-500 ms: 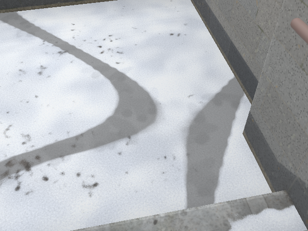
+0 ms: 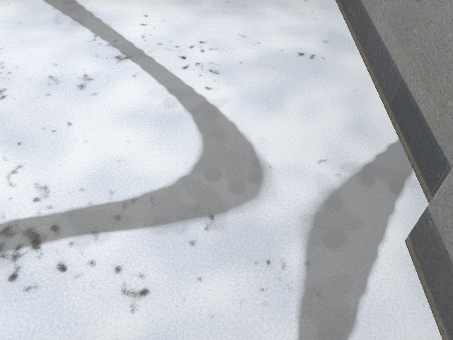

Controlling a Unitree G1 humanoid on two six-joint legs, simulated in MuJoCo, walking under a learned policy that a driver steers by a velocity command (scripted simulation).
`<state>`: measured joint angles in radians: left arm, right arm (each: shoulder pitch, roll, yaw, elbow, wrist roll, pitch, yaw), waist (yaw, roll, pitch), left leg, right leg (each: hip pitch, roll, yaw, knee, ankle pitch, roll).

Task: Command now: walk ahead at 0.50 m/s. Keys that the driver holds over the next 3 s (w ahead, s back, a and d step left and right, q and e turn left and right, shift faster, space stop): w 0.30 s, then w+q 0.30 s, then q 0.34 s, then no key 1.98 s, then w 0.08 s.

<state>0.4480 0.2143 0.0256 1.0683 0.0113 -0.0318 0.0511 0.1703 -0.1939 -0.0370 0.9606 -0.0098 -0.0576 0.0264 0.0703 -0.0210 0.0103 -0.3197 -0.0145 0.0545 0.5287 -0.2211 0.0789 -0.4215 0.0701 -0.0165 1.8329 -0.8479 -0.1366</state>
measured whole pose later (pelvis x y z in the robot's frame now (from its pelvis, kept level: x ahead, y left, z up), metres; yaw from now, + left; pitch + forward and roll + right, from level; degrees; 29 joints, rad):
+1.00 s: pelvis +0.51 +0.01 -0.28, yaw +17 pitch -2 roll -4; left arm 0.50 0.18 0.03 1.02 0.04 -0.06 0.04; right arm -0.03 -0.24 -0.05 0.88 -0.04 -0.03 0.06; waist 0.10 0.07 0.06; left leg -0.43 0.04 0.06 0.38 0.50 0.07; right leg -0.09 -0.04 -0.29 1.10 -0.91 0.00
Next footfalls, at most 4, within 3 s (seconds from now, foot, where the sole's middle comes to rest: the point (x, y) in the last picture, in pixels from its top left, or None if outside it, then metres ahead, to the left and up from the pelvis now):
0.48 right None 0.39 -0.12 -0.94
1.02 left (198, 334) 0.66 0.13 -1.11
1.44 right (254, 324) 0.72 -0.08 -1.11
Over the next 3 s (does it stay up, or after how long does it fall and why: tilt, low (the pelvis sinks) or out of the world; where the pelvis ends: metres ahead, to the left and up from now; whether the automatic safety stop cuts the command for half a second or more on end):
stays up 0.68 -0.01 -0.33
